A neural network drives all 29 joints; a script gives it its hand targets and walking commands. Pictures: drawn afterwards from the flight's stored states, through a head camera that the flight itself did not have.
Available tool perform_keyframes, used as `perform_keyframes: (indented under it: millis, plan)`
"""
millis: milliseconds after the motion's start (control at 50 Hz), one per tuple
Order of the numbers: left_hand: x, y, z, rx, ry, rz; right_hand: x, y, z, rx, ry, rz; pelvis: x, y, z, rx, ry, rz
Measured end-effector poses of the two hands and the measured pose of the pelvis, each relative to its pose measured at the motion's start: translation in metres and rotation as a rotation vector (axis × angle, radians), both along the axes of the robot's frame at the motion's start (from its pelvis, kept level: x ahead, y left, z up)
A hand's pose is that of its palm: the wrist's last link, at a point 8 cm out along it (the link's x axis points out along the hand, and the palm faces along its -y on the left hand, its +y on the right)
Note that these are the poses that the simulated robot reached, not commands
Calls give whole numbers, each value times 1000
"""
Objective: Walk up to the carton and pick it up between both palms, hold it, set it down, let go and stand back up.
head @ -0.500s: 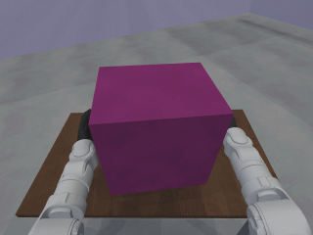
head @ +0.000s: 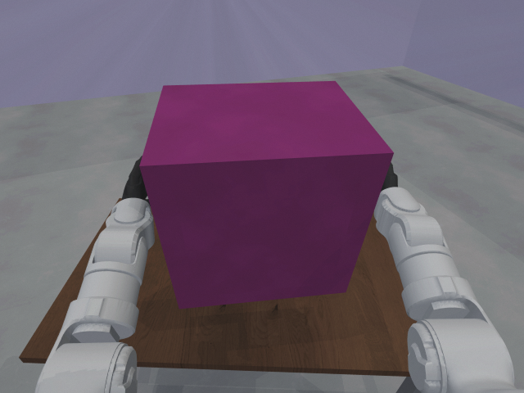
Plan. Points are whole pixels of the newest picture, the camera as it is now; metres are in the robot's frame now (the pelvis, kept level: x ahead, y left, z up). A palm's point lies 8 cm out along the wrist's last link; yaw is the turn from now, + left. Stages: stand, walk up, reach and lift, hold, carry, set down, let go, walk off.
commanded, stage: reach and lift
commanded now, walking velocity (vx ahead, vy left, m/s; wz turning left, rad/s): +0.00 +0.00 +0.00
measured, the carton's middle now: (258, 193) +0.42 +0.02 +0.16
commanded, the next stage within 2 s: hold in 0.84 s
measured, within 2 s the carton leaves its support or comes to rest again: neither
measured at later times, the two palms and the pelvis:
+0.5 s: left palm (135, 204) +0.36 +0.21 +0.17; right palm (378, 190) +0.39 -0.17 +0.19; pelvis +0.01 +0.00 +0.00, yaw +0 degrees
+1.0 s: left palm (139, 186) +0.36 +0.20 +0.21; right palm (393, 187) +0.38 -0.18 +0.20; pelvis +0.00 +0.00 +0.00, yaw +0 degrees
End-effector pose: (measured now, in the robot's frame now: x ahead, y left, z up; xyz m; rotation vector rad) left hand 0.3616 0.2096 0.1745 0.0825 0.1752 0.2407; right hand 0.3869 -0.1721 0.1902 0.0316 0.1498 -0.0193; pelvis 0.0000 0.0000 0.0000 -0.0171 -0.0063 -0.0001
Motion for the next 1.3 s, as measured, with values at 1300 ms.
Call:
perform_keyframes:
  millis: [1300]
  plan:
    - [-24, 7, 8, -23, 38, 1, -17, 9, 20, -28, -66, 19, -2, -5, 3, 8, -63, 4]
